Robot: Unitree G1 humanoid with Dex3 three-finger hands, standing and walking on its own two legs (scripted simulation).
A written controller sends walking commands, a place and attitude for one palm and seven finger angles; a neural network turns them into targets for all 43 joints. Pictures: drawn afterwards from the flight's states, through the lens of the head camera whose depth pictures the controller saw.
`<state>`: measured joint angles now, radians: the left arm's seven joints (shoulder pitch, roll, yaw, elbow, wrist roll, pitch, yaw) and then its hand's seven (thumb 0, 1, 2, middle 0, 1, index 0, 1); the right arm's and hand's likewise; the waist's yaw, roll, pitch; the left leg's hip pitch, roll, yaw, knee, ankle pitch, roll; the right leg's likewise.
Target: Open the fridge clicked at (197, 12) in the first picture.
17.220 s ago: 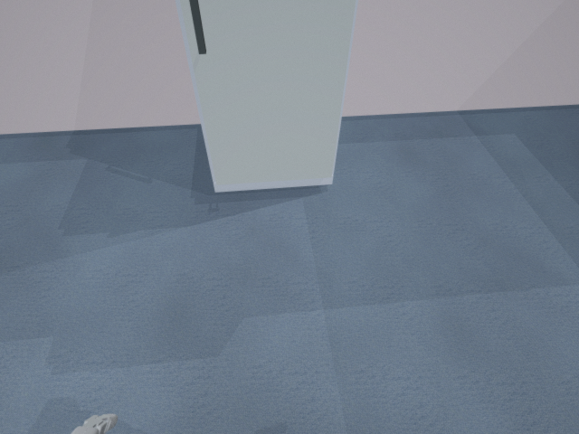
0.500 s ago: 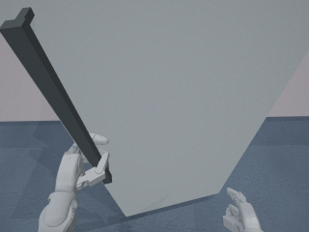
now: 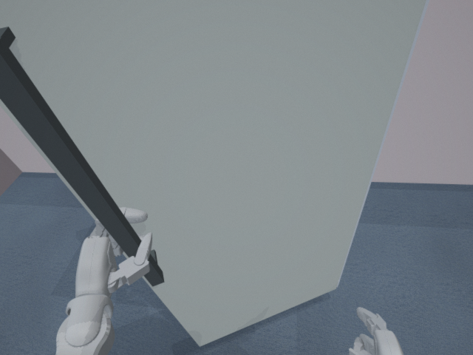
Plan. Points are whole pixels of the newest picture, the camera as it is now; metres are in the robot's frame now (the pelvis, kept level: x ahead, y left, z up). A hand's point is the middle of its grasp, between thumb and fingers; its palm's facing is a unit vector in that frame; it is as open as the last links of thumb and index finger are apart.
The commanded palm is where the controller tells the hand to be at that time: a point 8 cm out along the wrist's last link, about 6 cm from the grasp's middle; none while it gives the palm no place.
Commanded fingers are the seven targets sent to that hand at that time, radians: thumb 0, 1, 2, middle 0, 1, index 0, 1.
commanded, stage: walk backward, drawing the door open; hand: left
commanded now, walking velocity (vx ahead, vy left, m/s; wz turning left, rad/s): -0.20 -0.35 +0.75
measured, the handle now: (105, 197) +0.29 +0.17 +0.19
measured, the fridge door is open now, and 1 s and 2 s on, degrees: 28 74 70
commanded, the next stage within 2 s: stop walking and hold the door back in 0.90 s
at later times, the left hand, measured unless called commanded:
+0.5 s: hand out of the picture +0.08 +0.00 +0.10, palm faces +0.49 -0.84 -0.24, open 6.4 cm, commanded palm +0.03 +0.03 +0.10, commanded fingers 0.00 0.90 0.90 -0.45 -1.40 -0.45 -1.40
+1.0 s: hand out of the picture +0.00 -0.17 +0.10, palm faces +0.82 -0.50 -0.28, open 6.6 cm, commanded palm -0.05 -0.16 +0.10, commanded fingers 0.00 0.90 0.90 -0.45 -1.40 -0.45 -1.40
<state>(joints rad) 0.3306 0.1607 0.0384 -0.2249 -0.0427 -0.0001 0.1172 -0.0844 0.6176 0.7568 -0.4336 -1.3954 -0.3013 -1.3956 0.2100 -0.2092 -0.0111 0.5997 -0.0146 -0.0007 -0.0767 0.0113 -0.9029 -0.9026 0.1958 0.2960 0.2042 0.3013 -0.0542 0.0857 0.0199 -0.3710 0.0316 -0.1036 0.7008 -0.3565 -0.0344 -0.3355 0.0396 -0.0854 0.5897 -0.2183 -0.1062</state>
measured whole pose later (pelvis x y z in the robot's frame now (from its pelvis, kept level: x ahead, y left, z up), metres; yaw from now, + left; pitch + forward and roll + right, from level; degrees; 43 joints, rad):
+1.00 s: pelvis -0.04 -0.47 -0.01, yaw +50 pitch -1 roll -1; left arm 0.26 0.19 0.07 -0.32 0.00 -0.08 0.07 -0.05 0.59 0.79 -0.44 -1.39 -0.29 -1.40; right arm 0.20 -0.17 -0.02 0.66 -0.01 -0.11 -0.06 0.01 -0.90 -0.90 0.20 0.30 0.21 0.30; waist 0.00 0.09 0.15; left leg -0.48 0.13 -0.16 0.82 -0.45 -0.05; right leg -0.33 -0.02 -0.06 0.62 -0.27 0.01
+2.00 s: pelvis +0.00 -0.64 +0.01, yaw +58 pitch -2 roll +3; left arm -0.60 0.44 0.44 0.83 -0.01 -0.20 0.04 0.05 0.64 0.78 -0.43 -1.39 -0.44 -1.40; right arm 0.25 -0.38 -0.05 0.70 0.04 -0.10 -0.08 0.01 -0.91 -0.90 0.19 0.30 0.20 0.30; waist -0.12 -0.03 0.17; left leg -0.38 0.03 0.06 0.74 -0.30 -0.03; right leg -0.28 -0.08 0.03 0.53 -0.23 0.02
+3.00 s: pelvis -0.04 -0.65 -0.01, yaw +51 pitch +5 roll +0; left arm -0.53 0.48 0.35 0.82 0.00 -0.28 -0.04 -0.01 -0.21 0.37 -0.41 -1.35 -0.39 -1.34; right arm 0.34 -0.29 0.00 0.68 0.02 -0.09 -0.06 0.01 -0.90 -0.90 0.20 0.30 0.21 0.30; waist -0.05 -0.03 -0.03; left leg -0.50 0.02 0.04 0.67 -0.27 0.02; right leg -0.50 0.01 -0.03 0.67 -0.27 -0.03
